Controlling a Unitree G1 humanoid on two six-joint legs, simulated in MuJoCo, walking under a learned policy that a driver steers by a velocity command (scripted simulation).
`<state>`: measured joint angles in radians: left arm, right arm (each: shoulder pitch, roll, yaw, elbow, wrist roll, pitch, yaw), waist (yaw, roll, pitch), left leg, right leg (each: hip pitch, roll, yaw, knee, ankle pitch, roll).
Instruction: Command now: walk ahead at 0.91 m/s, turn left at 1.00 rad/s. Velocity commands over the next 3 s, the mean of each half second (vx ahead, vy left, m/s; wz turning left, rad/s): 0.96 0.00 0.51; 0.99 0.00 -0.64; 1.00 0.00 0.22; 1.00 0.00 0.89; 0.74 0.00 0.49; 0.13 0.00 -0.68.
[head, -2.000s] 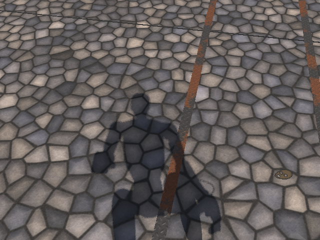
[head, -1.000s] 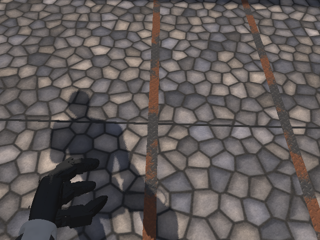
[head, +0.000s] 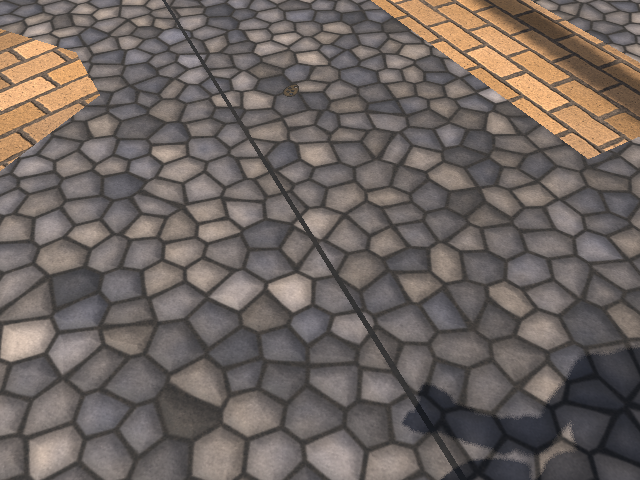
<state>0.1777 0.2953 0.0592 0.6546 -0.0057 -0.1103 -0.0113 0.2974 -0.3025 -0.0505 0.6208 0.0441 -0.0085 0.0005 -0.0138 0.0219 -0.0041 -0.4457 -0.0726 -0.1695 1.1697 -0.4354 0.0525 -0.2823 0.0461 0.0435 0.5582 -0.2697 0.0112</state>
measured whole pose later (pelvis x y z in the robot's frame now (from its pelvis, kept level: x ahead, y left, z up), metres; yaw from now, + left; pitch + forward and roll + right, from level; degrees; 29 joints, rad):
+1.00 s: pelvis +0.81 +0.17 -0.02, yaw -7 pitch -2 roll -1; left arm 0.40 0.28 0.06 0.77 0.00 -0.05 -0.04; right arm 0.14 -0.21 0.00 0.67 0.01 -0.15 0.02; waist 0.05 -0.03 0.06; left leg -0.40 -0.03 -0.12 1.48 -0.37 0.04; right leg -0.39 0.18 -0.03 0.66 -0.25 -0.19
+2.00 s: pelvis +1.77 +0.33 +0.00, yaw +31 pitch +0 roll -5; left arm 0.37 0.34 0.11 0.77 -0.01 -0.10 0.00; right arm 0.14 -0.36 -0.07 0.64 0.04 -0.02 0.01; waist 0.07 0.04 0.05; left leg -0.72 0.11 -0.02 1.27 -0.31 0.06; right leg -0.07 0.05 -0.12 0.36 -0.28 0.02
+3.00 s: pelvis +2.24 +0.75 +0.01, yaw +21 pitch +2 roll +1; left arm 0.20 0.33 0.08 0.58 -0.02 0.06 0.04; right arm 0.04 -0.28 -0.04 0.71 0.00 -0.01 -0.02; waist 0.04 -0.01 0.07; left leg -0.50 -0.07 -0.22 0.72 -0.28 -0.07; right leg -0.39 0.18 0.27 0.46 -0.08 -0.04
